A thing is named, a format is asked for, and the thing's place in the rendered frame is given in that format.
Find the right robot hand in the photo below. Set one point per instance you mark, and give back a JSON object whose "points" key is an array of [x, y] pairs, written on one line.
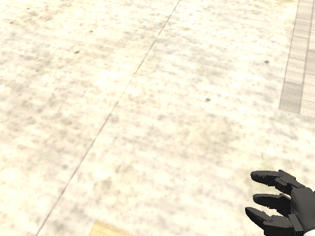
{"points": [[298, 211]]}

